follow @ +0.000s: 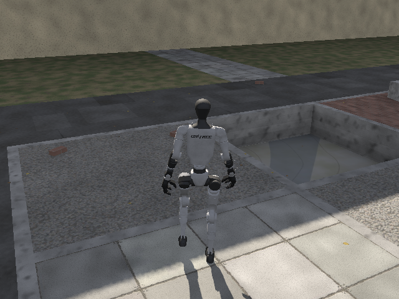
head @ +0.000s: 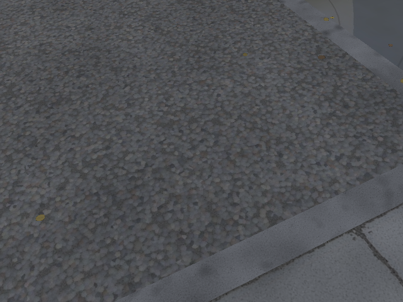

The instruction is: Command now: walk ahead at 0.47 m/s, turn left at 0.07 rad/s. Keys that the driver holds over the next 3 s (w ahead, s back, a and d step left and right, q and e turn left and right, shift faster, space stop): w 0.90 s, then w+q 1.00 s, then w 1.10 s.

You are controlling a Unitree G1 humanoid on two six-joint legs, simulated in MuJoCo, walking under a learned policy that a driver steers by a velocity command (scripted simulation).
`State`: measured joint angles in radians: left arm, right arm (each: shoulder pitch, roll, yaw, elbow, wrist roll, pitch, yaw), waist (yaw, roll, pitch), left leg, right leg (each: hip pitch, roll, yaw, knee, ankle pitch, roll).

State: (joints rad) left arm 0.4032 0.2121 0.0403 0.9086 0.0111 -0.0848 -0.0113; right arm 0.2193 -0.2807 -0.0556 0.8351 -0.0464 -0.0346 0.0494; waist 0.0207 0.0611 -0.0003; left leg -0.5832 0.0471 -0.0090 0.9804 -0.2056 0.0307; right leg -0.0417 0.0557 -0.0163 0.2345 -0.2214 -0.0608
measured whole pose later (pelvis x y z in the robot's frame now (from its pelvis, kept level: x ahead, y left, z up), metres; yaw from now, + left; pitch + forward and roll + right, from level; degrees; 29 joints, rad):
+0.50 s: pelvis +0.27 +0.06 +0.00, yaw +0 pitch +0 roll +0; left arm 0.21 0.26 0.05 0.88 0.04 -0.03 -0.03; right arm 0.36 -0.23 -0.04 0.95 -0.01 -0.08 0.01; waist -0.02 -0.04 0.04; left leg -0.10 -0.09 0.08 0.26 -0.17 0.11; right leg -0.58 -0.10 0.00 1.01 -0.20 -0.03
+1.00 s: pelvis +0.55 +0.01 +0.00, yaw +1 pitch -1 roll +0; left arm 0.28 0.23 0.05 0.96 0.02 -0.08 -0.01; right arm 0.27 -0.24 -0.04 0.96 -0.03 -0.05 0.02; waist -0.01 0.03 0.05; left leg -0.48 0.04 -0.03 1.12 -0.28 0.07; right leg -0.17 0.07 -0.12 0.35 -0.18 -0.10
